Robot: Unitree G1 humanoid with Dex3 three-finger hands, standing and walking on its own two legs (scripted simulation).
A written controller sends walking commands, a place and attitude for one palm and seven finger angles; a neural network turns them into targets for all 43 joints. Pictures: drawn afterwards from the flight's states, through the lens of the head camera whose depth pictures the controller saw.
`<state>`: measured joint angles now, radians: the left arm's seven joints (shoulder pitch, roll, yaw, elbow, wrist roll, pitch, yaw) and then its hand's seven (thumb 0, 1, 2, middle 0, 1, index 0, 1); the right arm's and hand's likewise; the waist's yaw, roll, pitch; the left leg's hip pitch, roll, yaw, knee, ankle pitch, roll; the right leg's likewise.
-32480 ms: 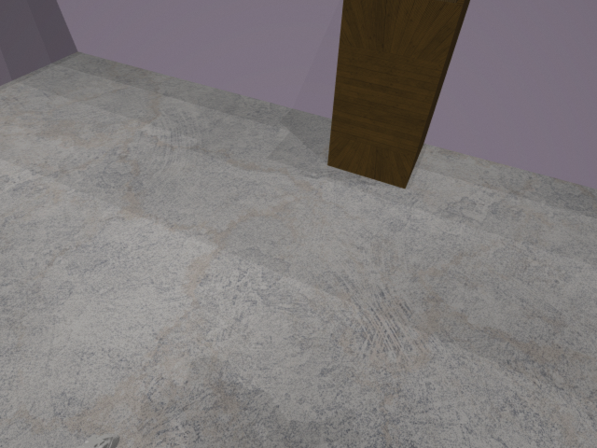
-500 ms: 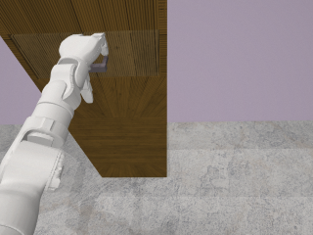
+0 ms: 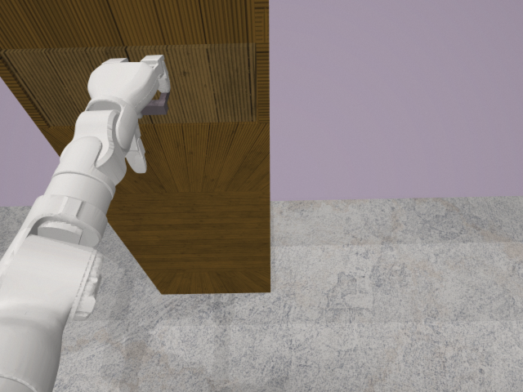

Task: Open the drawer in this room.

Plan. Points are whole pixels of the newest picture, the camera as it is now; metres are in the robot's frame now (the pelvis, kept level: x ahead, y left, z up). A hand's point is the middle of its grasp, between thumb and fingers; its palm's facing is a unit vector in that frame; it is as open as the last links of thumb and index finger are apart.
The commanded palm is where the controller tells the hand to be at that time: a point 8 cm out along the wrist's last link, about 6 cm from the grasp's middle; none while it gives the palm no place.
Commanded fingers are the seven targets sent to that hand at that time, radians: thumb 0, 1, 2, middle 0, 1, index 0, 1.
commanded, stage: lower the fingers behind the handle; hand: left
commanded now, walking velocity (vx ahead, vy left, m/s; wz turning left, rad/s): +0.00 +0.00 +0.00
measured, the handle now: (136, 100) +0.54 +0.20 +0.16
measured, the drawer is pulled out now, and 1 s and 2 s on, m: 0.00 0.00 0.00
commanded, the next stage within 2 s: lift the fingers back up to retry in 0.38 s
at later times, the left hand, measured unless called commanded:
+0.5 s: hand (139, 114) +0.49 +0.19 +0.17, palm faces +0.04 -0.02 -1.00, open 13.8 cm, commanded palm +0.47 +0.20 +0.21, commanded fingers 0.00 -0.50 0.30 -0.30 -1.20 -0.30 -1.20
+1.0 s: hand (125, 89) +0.49 +0.19 +0.22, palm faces +0.07 -0.01 -1.00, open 13.8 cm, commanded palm +0.46 +0.20 +0.27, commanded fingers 0.00 -0.50 0.30 -0.30 -1.20 -0.30 -1.20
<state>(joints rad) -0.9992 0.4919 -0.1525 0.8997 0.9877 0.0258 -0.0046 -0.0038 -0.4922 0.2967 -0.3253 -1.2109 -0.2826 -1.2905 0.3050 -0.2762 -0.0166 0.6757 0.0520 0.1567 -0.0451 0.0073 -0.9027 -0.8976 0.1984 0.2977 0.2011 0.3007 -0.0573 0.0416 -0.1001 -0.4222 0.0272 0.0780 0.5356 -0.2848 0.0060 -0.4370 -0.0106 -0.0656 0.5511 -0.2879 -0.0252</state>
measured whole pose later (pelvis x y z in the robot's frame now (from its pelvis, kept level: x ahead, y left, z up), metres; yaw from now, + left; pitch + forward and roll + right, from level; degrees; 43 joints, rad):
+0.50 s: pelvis -0.01 +0.01 +0.00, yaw +0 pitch +10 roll +0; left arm -1.03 0.48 -0.16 0.93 1.00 0.04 0.01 0.00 -0.49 0.30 -0.34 -1.23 -0.29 -1.31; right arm 0.30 -0.27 0.00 0.66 0.05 0.15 -0.05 0.01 -0.90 -0.90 0.20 0.30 0.20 0.30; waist -0.07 0.04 -0.10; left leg -0.45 0.02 0.09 0.56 -0.29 0.02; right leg -0.46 -0.02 -0.05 0.57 -0.28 -0.01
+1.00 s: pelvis +0.01 +0.01 +0.01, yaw +0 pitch +8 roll +0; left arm -1.01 0.51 -0.17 0.79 0.95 0.09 -0.09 0.00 -0.49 0.30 -0.33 -1.20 -0.32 -1.21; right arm 0.29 -0.27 -0.01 0.69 0.06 0.14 -0.03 0.01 -0.90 -0.90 0.20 0.30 0.20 0.30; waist -0.04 0.07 -0.09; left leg -0.34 0.01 0.09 0.48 -0.27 0.02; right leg -0.36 -0.02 -0.06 0.50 -0.27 -0.01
